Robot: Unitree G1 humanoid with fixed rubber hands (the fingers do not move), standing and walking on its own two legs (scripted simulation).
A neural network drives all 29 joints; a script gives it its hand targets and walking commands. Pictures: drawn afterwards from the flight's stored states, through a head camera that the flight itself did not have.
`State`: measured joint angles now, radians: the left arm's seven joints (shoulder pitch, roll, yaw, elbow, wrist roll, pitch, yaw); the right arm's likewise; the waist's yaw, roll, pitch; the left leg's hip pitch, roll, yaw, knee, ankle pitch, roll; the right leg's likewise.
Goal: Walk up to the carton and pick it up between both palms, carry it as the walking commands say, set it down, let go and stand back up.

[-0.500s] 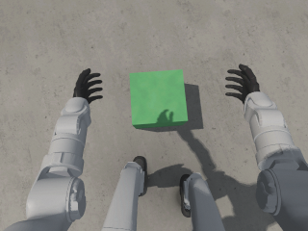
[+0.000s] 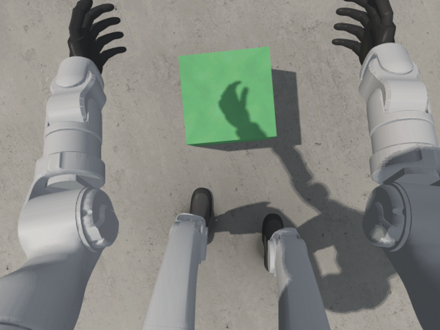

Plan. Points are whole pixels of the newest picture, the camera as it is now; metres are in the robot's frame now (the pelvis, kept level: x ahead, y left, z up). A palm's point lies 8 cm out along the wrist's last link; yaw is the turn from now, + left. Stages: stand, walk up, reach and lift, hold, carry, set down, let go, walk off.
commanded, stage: reach and lift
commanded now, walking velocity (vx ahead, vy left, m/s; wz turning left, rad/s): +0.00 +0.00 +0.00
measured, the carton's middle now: (227, 102) +0.54 +0.06 -0.56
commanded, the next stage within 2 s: none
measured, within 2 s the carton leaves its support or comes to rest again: neither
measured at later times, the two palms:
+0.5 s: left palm (130, 87) +0.50 +0.26 -0.27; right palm (329, 81) +0.54 -0.15 -0.27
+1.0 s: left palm (154, 104) +0.49 +0.25 -0.41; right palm (306, 98) +0.53 -0.14 -0.41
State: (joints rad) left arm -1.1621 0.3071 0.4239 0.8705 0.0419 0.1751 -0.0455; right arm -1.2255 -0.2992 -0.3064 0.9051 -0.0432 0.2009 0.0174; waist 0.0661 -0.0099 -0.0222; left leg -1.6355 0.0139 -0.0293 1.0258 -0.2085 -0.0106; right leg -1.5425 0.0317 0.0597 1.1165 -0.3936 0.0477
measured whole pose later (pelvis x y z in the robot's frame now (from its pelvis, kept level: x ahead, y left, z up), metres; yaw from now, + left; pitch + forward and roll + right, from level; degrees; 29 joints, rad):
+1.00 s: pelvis -0.06 -0.01 -0.24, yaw -1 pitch +33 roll -1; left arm -1.57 0.47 0.21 1.15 -0.16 0.14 0.03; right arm -1.64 -0.42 -0.09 1.14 0.17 0.18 -0.07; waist 0.09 -0.03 0.51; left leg -2.17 0.00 -0.07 2.02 -0.42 -0.05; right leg -2.05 0.09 0.04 2.13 -0.66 0.07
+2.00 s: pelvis -0.05 +0.00 -0.29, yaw -3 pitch +35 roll +1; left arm -1.59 0.45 0.19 1.29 -0.22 0.03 0.04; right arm -1.69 -0.36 0.02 1.21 0.18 0.12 -0.07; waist 0.09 -0.01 0.52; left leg -2.30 0.07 -0.02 2.15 -0.45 -0.01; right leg -2.21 0.06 0.05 2.26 -0.65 0.05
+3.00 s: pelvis -0.05 +0.00 -0.29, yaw -4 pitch +33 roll +2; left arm -1.53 0.44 0.14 1.12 -0.26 0.18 0.04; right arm -1.56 -0.32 -0.12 1.03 0.10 0.18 -0.11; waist 0.10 -0.03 0.53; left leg -2.26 0.05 -0.03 2.18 -0.49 -0.03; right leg -2.19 0.09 0.07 2.28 -0.66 0.06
